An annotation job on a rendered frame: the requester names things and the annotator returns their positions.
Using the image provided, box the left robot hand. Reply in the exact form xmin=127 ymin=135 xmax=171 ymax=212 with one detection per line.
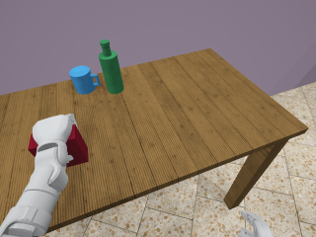
xmin=33 ymin=114 xmax=78 ymax=163

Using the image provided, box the left robot forearm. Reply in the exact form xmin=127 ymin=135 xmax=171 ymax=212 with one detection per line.
xmin=0 ymin=139 xmax=68 ymax=237

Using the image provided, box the right robot hand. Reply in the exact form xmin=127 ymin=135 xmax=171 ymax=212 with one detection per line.
xmin=237 ymin=210 xmax=275 ymax=237

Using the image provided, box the sponge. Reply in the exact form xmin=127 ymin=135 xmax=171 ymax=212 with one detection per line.
xmin=28 ymin=123 xmax=89 ymax=168

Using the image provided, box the table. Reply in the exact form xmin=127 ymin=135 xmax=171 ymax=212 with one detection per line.
xmin=0 ymin=48 xmax=309 ymax=237

